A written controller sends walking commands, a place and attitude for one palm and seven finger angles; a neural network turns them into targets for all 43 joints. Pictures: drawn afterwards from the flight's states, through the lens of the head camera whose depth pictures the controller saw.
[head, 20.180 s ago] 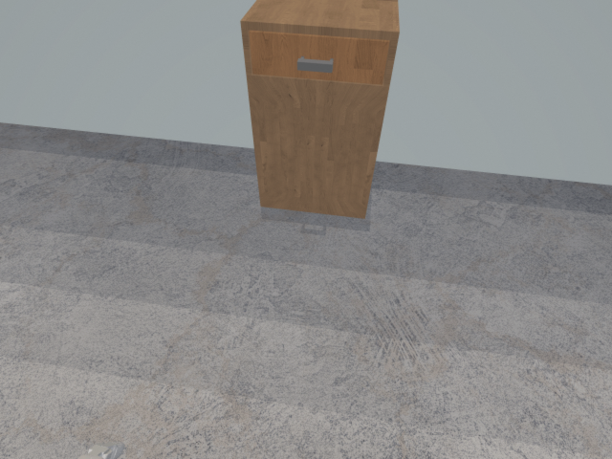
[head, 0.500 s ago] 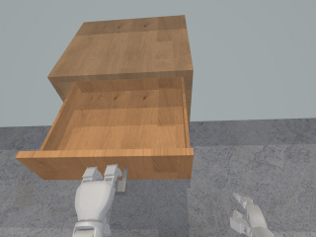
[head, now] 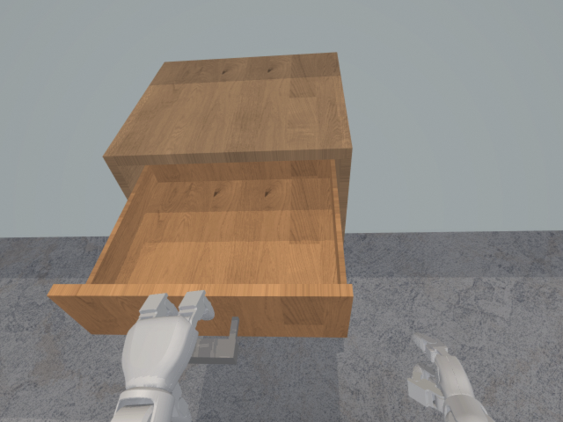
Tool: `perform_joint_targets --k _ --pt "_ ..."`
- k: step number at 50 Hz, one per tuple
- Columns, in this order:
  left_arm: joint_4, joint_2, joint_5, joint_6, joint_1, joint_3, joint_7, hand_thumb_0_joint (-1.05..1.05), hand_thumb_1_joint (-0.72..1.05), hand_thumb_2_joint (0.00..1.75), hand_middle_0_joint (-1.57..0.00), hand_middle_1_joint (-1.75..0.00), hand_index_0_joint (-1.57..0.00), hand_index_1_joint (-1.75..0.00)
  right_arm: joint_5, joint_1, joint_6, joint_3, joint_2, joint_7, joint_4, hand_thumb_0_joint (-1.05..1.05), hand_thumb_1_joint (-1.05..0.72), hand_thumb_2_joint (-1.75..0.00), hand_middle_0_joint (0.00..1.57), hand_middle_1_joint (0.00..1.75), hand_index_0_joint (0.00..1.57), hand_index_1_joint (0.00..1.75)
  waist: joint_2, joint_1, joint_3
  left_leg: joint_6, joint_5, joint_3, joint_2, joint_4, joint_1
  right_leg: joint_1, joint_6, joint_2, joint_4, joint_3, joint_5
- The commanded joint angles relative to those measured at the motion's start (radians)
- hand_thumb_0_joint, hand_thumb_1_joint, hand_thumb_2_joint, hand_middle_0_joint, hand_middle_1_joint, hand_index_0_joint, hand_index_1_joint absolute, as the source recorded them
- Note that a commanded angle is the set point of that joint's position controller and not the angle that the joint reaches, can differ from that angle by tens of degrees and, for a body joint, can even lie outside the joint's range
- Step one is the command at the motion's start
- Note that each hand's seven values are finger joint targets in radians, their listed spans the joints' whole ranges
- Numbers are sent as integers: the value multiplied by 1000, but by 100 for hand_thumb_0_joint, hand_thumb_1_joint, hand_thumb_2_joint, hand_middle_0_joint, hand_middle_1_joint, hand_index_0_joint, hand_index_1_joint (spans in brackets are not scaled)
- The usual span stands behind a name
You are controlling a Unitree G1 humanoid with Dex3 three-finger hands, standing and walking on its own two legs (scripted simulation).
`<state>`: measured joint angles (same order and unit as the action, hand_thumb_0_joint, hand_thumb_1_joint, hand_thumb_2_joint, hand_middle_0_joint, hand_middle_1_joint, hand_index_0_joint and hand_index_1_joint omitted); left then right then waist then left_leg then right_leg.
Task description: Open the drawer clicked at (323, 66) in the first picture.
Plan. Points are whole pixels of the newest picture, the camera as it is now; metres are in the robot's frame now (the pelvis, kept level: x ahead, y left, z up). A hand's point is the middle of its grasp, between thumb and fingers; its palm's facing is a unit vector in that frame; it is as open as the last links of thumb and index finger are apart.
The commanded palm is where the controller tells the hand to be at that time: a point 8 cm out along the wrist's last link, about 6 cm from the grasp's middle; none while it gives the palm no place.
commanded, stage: lift the hand off the handle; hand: left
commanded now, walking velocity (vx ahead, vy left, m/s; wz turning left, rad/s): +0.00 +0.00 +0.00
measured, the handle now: (201, 336) +0.24 +0.17 -0.03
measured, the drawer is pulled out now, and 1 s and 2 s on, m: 0.30 0.30 0.30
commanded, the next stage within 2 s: draw the hand back to the body in 0.78 s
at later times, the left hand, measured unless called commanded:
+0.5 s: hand (168, 301) +0.23 +0.17 +0.11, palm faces +0.23 -0.17 -0.96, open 13.7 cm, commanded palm +0.18 +0.17 +0.15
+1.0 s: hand (151, 308) +0.21 +0.19 +0.12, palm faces +0.12 -0.17 -0.98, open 13.9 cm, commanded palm +0.17 +0.18 +0.18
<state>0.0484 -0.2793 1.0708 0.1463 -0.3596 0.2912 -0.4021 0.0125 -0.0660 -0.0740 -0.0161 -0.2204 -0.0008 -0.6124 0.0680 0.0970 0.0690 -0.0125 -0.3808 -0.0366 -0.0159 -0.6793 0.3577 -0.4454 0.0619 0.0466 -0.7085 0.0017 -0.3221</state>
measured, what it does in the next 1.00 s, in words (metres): stands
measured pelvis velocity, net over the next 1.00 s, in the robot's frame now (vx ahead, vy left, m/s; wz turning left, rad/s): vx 0.01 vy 0.01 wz -0.02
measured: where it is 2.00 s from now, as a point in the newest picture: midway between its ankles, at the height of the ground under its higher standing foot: outside the picture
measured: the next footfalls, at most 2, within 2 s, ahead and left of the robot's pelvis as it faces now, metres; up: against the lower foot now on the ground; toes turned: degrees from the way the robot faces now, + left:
none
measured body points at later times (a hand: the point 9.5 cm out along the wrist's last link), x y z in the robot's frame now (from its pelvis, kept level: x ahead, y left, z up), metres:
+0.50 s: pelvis +0.02 +0.01 +0.01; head +0.01 -0.04 +0.46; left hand +0.21 +0.18 +0.16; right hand +0.26 -0.16 -0.08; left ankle -0.02 +0.11 -0.72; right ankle +0.03 -0.08 -0.72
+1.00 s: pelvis +0.01 +0.01 +0.02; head +0.00 -0.05 +0.47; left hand +0.20 +0.19 +0.17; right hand +0.26 -0.18 -0.06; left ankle -0.02 +0.11 -0.72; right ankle +0.03 -0.08 -0.72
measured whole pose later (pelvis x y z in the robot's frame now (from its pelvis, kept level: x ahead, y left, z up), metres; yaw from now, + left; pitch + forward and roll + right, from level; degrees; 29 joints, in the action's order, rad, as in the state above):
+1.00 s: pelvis +0.01 +0.01 +0.02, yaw -1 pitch -3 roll +0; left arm 0.43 -0.37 0.98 0.22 -0.36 0.23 -0.13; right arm -0.02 -0.02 -0.14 0.04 -0.25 -0.06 -0.61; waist 0.12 0.14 0.01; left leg -0.01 -0.29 -0.04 0.00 -0.45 0.11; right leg -0.20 0.06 0.06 -0.47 -0.02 -0.23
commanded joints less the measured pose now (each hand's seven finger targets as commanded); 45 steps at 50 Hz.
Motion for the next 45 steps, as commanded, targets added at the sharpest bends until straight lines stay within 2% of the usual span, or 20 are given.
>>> perform_joint_targets --k 1,7,15,17,18,22,25,26,27,31,32,33,36,37,38,39,41,42,43,45 --pt "365 -86 9 -22 208 -104 -46 0 -50 30 -30 -120 -30 -120 5 178 52 -19 -66 -5 180 0 -90 -90 20 30 20 30 -29 -1 185 -18 215 41 -19 97 -97 118 -1 -18 168 -90 112" --pt "424 -73 16 -31 214 -77 -15 0 -50 30 -30 -120 -30 -120 13 164 62 -11 -64 -23 180 0 -90 -90 20 30 20 30 -97 -1 158 -23 255 51 -6 111 -123 115 -5 -18 177 -77 133" --pt "553 -98 4 -27 208 -84 27 0 -50 30 -30 -120 -30 -120 11 179 54 -12 -59 -35 170 0 -90 -90 20 30 20 30 -35 15 172 -12 339 52 -3 140 -179 174 4 -11 188 -90 226" --pt "587 -92 1 -21 165 -77 43 0 -50 30 -30 -120 -30 -120 12 171 59 -1 -54 -43 183 0 -90 -90 20 30 20 30 -61 24 195 -17 358 49 2 135 -186 192 -2 -19 184 -82 235" --pt "585 -127 -10 -21 174 -116 46 0 -50 30 -30 -120 -30 -120 5 188 50 -8 -57 -40 171 0 -90 -90 20 30 20 30 -62 18 163 -9 356 51 2 147 -182 195 3 -10 198 -103 254" --pt "527 -90 -13 29 90 -81 86 0 -50 30 -30 -120 -30 -120 -7 199 43 13 -52 -59 177 0 -90 -90 20 30 20 30 -100 31 122 -15 358 44 7 168 -161 233 -8 -22 213 -86 259" --pt "494 -98 -47 85 106 -78 136 0 -50 30 -30 -120 -30 -120 -30 238 10 21 -59 -66 165 0 -90 -90 20 30 20 30 -104 20 51 -11 333 39 9 223 -142 273 -17 -21 245 -81 264" --pt "501 -121 -70 102 92 -116 155 0 -50 30 -30 -120 -30 -120 -42 270 -1 21 -60 -67 180 0 -90 -90 20 30 20 30 -119 24 45 -13 322 40 18 228 -141 293 -17 -19 253 -92 254" --pt "526 -93 -64 112 100 -68 176 0 -50 30 -30 -120 -30 -120 -36 254 -3 31 -61 -71 188 0 -90 -90 20 30 20 30 -116 30 74 -22 336 25 11 231 -145 315 -25 -29 246 -72 260" --pt "627 -189 -84 119 123 -148 209 0 -50 30 -30 -120 -30 -120 -48 292 -29 35 -74 -68 211 0 -90 -90 20 30 20 30 -40 33 101 -19 346 29 23 255 -162 374 -24 -17 253 -92 288" --pt "639 -160 -70 116 112 -111 213 0 -50 30 -30 -120 -30 -120 -39 271 -23 46 -66 -71 217 0 -90 -90 20 30 20 30 -53 44 117 -24 369 22 17 251 -166 381 -25 -27 247 -74 287" --pt "648 -197 -83 107 142 -149 211 0 -50 30 -30 -120 -30 -120 -44 274 -30 40 -73 -66 204 0 -90 -90 20 30 20 30 -28 31 92 -19 368 28 21 261 -177 371 -21 -19 264 -94 302" --pt "633 -209 -79 100 115 -181 209 0 -50 30 -30 -120 -30 -120 -43 283 -29 42 -75 -68 206 0 -90 -90 20 30 20 30 -28 32 79 -16 365 35 24 255 -180 373 -17 -13 280 -113 303" --pt "597 -162 -62 96 82 -131 216 0 -50 30 -30 -120 -30 -120 -34 254 -20 47 -65 -74 201 0 -90 -90 20 30 20 30 -76 36 70 -19 377 23 17 247 -180 355 -20 -19 279 -100 288" --pt "590 -166 -82 87 91 -138 220 0 -50 30 -30 -120 -30 -120 -41 262 -27 38 -72 -75 188 0 -90 -90 20 30 20 30 -61 20 26 -14 364 29 19 260 -183 333 -18 -14 301 -116 280" --pt "581 -142 -79 87 67 -111 227 0 -50 30 -30 -120 -30 -120 -35 253 -24 39 -75 -78 192 0 -90 -90 20 30 20 30 -81 28 44 -19 366 25 16 257 -183 346 -23 -21 299 -100 281" --pt "612 -179 -96 93 109 -152 235 0 -50 30 -30 -120 -30 -120 -45 287 -32 34 -81 -76 198 0 -90 -90 20 30 20 30 -70 21 45 -19 339 33 19 265 -188 355 -23 -18 316 -123 261" --pt "610 -175 -74 91 122 -134 239 0 -50 30 -30 -120 -30 -120 -36 263 -25 39 -79 -75 199 0 -90 -90 20 30 20 30 -87 29 81 -25 349 20 13 258 -191 365 -28 -28 309 -110 250" --pt "616 -191 -86 80 153 -149 237 0 -50 30 -30 -120 -30 -120 -38 270 -28 32 -81 -69 190 0 -90 -90 20 30 20 30 -73 17 59 -21 345 24 12 266 -194 357 -26 -26 321 -123 258" --pt "607 -207 -72 65 151 -165 230 0 -50 30 -30 -120 -30 -120 -32 261 -22 32 -85 -63 190 0 -90 -90 20 30 20 30 -64 26 68 -19 339 24 10 269 -194 356 -26 -24 321 -118 245"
